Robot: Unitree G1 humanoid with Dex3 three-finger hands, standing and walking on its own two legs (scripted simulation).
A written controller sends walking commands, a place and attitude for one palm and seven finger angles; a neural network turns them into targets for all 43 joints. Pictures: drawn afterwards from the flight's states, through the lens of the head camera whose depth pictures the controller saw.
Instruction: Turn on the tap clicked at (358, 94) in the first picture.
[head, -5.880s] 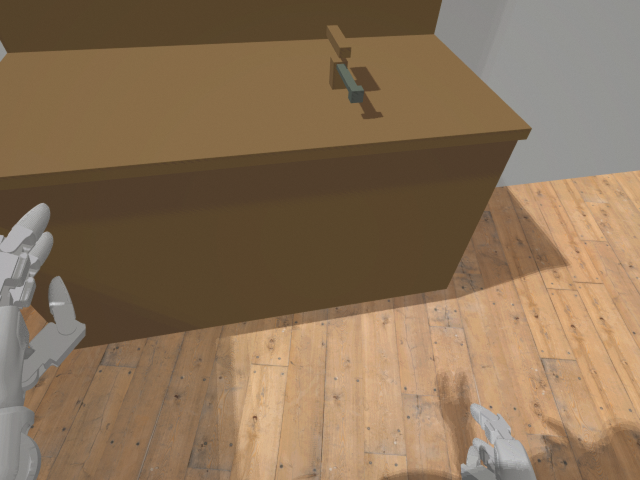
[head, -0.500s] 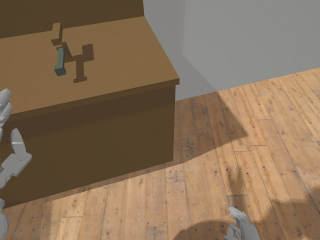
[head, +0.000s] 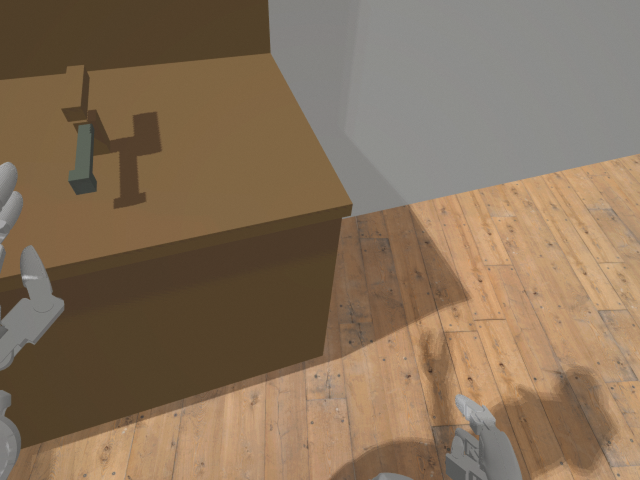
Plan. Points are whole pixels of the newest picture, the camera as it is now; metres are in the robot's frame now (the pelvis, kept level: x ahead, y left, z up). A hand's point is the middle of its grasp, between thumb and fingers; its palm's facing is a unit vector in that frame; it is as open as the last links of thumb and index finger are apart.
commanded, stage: take the last steps up to it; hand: left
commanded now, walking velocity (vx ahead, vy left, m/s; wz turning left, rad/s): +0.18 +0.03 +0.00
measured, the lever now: (83, 181) +0.50 +0.39 +0.06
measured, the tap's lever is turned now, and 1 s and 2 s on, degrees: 0 0 0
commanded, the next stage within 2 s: come to a stop and stand still in 0.22 s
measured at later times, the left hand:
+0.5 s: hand (132, 255) +0.29 +0.20 +0.17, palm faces +0.38 -0.82 -0.43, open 7.4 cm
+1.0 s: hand (145, 273) +0.27 +0.19 +0.16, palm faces +0.34 -0.85 -0.41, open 7.4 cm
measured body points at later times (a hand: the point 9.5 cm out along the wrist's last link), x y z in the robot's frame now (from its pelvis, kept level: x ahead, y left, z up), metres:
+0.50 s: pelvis +0.07 -0.03 +0.00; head +0.11 -0.03 +0.45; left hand +0.26 +0.25 +0.20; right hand +0.24 -0.29 -0.08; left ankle +0.11 +0.10 -0.73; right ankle +0.07 -0.12 -0.74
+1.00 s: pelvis +0.04 -0.04 +0.00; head +0.06 -0.06 +0.45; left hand +0.25 +0.23 +0.19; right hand +0.20 -0.28 -0.09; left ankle +0.11 +0.09 -0.74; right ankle +0.07 -0.13 -0.74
